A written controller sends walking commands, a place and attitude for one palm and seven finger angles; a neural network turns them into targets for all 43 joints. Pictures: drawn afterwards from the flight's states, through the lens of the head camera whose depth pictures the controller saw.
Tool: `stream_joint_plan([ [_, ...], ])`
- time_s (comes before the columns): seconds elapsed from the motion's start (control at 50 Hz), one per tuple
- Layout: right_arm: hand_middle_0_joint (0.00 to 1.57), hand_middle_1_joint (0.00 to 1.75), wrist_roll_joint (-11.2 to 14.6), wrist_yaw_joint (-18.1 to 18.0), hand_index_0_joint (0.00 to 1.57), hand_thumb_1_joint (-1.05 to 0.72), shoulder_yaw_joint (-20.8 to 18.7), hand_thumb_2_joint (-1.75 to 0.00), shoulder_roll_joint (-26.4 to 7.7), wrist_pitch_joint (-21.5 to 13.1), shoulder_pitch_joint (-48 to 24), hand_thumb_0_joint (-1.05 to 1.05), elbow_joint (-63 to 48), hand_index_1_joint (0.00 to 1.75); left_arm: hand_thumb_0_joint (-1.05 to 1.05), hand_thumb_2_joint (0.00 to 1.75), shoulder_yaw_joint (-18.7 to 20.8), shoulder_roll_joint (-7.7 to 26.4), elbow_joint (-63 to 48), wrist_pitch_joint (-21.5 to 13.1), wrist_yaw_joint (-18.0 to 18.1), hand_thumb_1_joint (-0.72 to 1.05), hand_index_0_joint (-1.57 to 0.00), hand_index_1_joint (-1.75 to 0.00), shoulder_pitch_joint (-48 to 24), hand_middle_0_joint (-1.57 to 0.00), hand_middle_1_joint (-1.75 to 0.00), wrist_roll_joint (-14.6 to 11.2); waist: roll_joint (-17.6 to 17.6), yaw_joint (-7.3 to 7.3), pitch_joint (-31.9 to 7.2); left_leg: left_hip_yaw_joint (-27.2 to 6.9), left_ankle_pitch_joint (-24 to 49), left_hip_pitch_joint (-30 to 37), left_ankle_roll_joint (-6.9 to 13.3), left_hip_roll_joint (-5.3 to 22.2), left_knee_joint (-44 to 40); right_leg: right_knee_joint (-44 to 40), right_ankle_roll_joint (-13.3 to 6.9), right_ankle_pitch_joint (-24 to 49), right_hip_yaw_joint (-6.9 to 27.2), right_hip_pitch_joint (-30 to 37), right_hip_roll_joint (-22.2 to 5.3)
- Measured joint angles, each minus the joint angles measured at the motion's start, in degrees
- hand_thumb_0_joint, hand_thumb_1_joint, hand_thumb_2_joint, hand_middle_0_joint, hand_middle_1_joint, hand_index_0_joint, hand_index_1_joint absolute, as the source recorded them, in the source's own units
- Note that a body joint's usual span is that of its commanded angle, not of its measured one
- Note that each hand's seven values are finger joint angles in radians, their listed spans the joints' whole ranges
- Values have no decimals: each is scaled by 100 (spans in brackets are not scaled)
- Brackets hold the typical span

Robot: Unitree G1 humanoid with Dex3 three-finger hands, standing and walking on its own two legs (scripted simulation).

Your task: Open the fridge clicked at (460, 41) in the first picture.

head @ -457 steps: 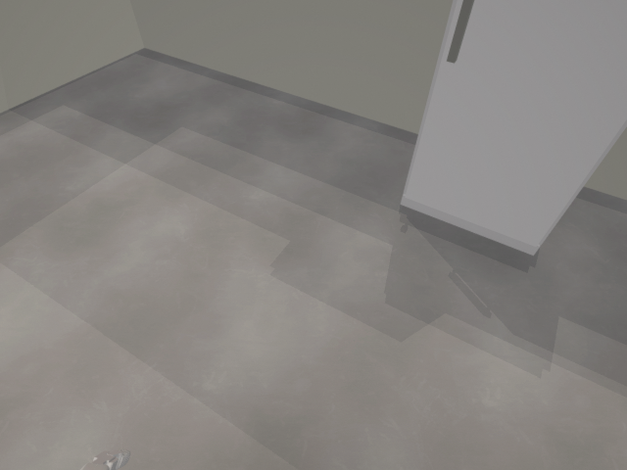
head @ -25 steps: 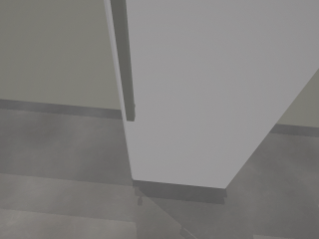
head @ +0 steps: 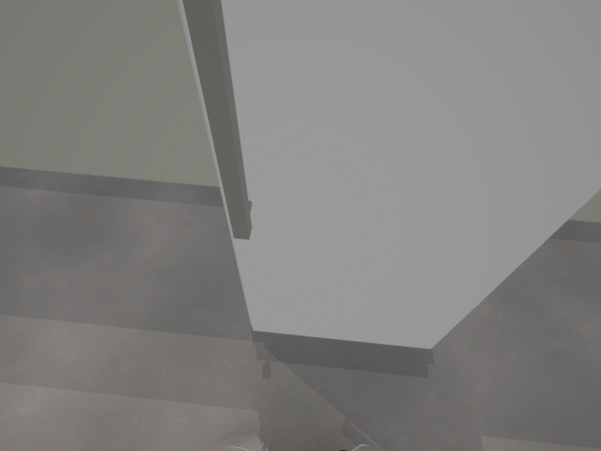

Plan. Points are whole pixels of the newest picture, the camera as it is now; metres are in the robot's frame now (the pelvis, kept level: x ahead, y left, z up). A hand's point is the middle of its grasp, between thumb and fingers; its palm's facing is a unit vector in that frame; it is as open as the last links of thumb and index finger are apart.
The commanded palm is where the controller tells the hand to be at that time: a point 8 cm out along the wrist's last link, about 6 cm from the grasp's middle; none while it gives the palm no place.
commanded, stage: come to a stop and stand still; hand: left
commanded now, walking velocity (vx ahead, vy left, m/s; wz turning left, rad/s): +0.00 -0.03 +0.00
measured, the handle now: (227, 105) +0.45 +0.13 +0.20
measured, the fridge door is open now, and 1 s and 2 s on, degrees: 0 0 0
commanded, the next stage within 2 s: look again from close up in 1.06 s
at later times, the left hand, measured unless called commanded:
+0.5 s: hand out of the picture -0.06 +0.21 -0.17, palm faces +0.00 -0.98 -0.18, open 7.3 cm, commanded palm none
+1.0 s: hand out of the picture -0.12 +0.15 -0.17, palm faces +0.04 -0.99 -0.11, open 7.3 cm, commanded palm none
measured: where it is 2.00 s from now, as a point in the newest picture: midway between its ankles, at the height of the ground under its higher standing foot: outside the picture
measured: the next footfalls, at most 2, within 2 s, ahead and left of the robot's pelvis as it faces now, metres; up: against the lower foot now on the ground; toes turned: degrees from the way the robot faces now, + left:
left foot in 0.08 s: +0.04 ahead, +0.11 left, +0.00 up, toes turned +2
right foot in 0.46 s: -0.04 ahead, -0.08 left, +0.00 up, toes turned -1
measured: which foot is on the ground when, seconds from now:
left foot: up 0.00-0.06, down 0.08-1.00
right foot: down 0.00-0.10, up 0.12-0.44, down 0.46-1.00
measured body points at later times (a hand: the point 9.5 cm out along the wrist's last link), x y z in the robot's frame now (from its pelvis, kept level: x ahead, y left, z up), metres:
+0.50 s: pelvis -0.04 +0.04 +0.01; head -0.02 +0.04 +0.46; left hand -0.05 +0.26 -0.15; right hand -0.01 -0.19 -0.15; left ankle +0.00 +0.11 -0.73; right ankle -0.11 -0.09 -0.73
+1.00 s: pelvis -0.07 +0.02 +0.01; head -0.07 +0.02 +0.46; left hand -0.12 +0.20 -0.16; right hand -0.12 -0.18 -0.15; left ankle +0.00 +0.11 -0.73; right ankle -0.11 -0.09 -0.73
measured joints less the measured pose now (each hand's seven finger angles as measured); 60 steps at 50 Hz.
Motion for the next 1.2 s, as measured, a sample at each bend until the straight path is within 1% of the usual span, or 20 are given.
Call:
stream_joint_plan([
  [0.04, 20, 30, -7, 23, 20, -92, 7, -90, -28, -51, -96, 0, -120, 30, 1, 90, 12, -3, -25, 48, 2, 92, -20, -30, 13, -20, -30, 4, -81, 1, -63, 70, 329, 124, -13, 10, -706, 11, 53, 38, 16, -26, -3],
  [0.08, 19, 30, -11, 40, 20, -92, 30, -90, -41, -142, -92, 0, -228, 30, 1, 90, 27, 29, -35, 101, -19, 93, -20, -30, 69, -20, -30, -25, -117, -12, -152, 114, 988, 466, 2, 50, -1750, 194, 128, -22, 16, -90, 19],
  [0.1, 19, 30, -27, 35, 20, -92, 32, -90, -12, -188, -79, 0, -248, 30, 1, 90, 34, 57, -22, 141, -34, 93, -20, -30, 76, -20, -30, -51, -186, -17, -172, 139, 1128, 511, 98, 17, -1859, 346, 149, -123, 50, -129, -11],
  [0.12, 19, 30, -53, 31, 20, -92, 50, -90, 35, -193, -57, 0, -267, 30, 1, 90, 45, 89, 5, 193, -37, 93, -20, -30, 76, -20, -30, -71, -271, 4, -185, 183, 1137, 525, 234, -30, -1819, 573, 161, -534, 183, -183, 3],
  [0.14, 19, 30, -83, 36, 20, -92, 85, -90, 76, -174, -22, 0, -290, 30, 1, 90, 53, 107, 25, 238, -42, 93, -20, -30, 95, -20, -30, -84, -319, 26, -223, 217, 1133, 552, 352, -53, -1835, 873, 153, -920, 332, -253, 58],
  [0.16, 19, 30, -103, 33, 20, -92, 118, -90, 113, -161, 17, 0, -299, 30, 1, 90, 58, 114, 50, 274, -49, 93, -20, -30, 118, -20, -30, -76, -343, 45, -274, 242, 1162, 596, 433, -72, -1930, 1194, 148, -1110, 471, -318, 119],
  [0.2, 20, 30, -111, -27, 20, -93, 132, -90, 140, -153, 91, 0, -308, 30, 1, 90, 59, 96, 97, 301, -67, 93, -20, -30, 169, -20, -30, -40, -327, 73, -378, 253, 1322, 667, 510, -115, -2224, 1777, 145, -1134, 683, -403, 210],
  [0.24, 20, 30, -100, -39, 20, -94, 154, -90, 118, -159, 131, 0, -306, 30, 0, 90, 43, 68, 134, 278, -78, 93, -20, -30, 251, -20, -30, -27, -289, 102, -459, 266, 1526, 700, 542, -172, -2529, 2134, 183, -989, 821, -392, 240],
  [0.3, 20, 30, -82, -34, 20, -94, 166, -90, 92, -185, 147, 0, -303, 30, 0, 90, -6, 20, 216, 240, -84, 92, -20, -30, 416, -20, -30, -21, -231, 120, -528, 309, 1769, 699, 608, -256, -2881, 1991, 249, -971, 869, -125, 190],
  [0.38, 20, 30, -77, -28, 20, -94, 150, -90, 81, -228, 129, 0, -283, 30, 0, 90, -89, -59, 387, 228, -88, 92, -20, -30, 603, -20, -30, -27, -144, 61, -518, 398, 1973, 663, 652, -328, -3136, 973, 287, -1267, 786, 485, 107],
  [0.42, 20, 30, -67, -17, 20, -94, 141, -90, 71, -244, 142, 0, -253, 30, 0, 90, -128, -97, 472, 204, -83, 92, -20, -30, 656, -20, -30, -42, -108, 22, -504, 448, 2038, 620, 651, -356, -3178, 301, 273, -1168, 755, 797, 94],
  [0.46, 20, 30, -38, 0, 20, -94, 148, -90, 72, -247, 183, 0, -184, 30, 0, 90, -164, -106, 535, 142, -70, 91, -20, -30, 717, -20, -30, -51, -136, 5, -512, 520, 2060, 545, 626, -410, -3136, -462, 242, -718, 759, 1116, 57],
  [0.52, 20, 30, 2, -1, 20, -95, 103, -90, -54, -218, 244, -1, 1, 30, 0, 90, -236, -236, 672, 67, -45, 91, -20, -30, 752, -20, -30, -63, 115, -46, -477, 458, 2101, 582, 569, -302, -3132, -741, 284, -630, 696, 1289, 171],
  [0.58, 20, 30, -12, 42, 20, -95, 142, -90, -84, -184, 389, -1, 178, 30, 0, 90, -290, -278, 723, -13, -42, 91, -20, -30, 866, -20, -30, -81, 180, -75, -514, 415, 2183, 682, 533, -256, -3207, -812, 250, -585, 659, 1393, 228],
  [0.68, 20, 30, -21, 71, 20, -93, 232, -90, 44, -134, 633, 0, 429, 30, 0, 90, -336, -293, 802, -17, -33, 91, -20, -30, 966, -20, -30, -107, 71, -100, -580, 378, 2245, 794, 467, -193, -3247, -808, 173, -555, 630, 1487, 298],
  [0.84, 20, 30, -37, 67, 20, -92, 266, -90, 246, -62, 923, 0, 584, 30, 0, 90, -364, -443, 809, -29, -50, 91, -20, -30, 1069, -20, -30, -109, 33, -116, -618, 292, 2353, 664, 383, -123, -3248, -761, 90, -495, 551, 1353, 379],
  [0.96, 20, 30, -43, 55, 20, -91, 258, -90, 354, -81, 1013, 0, 605, 30, 0, 90, -351, -520, 856, -50, -43, 91, -20, -30, 1230, -20, -30, -117, 52, -109, -614, 263, 2371, 550, 355, -82, -3195, -698, 45, -500, 527, 1239, 421],
  [1.12, 20, 30, -30, 28, 20, -91, 280, -90, 444, -147, 961, 0, 593, 30, 0, 90, -356, -544, 943, -84, -16, 91, -20, -30, 1374, -20, -30, -125, 49, -77, -619, 258, 2290, 541, 317, -28, -3095, -684, 1, -539, 533, 1265, 473],
  [1.16, 20, 30, -34, 89, 20, -91, 309, -90, 375, -135, 923, 0, 447, 30, 0, 90, -418, -580, 892, -155, 24, 91, -20, -30, 1379, -20, -30, -65, 190, -79, -594, 171, 2112, 317, 263, 70, -2742, -698, -8, -527, 480, 1228, 573],
  [1.2, 20, 30, -84, 109, 20, -92, 313, -90, 264, -133, 865, 1, 302, 30, 0, 90, -446, -611, 824, -213, 15, 91, -20, -30, 1369, -20, -30, -56, 348, -149, -538, 83, 1967, 146, 289, 120, -2419, -613, -12, -573, 421, 1186, 639],
])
